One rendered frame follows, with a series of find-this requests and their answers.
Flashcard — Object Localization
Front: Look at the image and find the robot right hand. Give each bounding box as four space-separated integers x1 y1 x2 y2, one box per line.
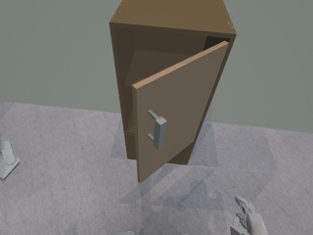
230 195 268 235

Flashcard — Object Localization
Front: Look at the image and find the cupboard door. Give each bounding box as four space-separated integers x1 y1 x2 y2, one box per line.
132 41 229 184

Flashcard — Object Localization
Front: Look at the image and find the robot left hand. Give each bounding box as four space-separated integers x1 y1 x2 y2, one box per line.
0 132 21 181

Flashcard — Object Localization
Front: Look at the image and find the handle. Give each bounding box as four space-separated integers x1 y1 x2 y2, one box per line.
147 110 167 150

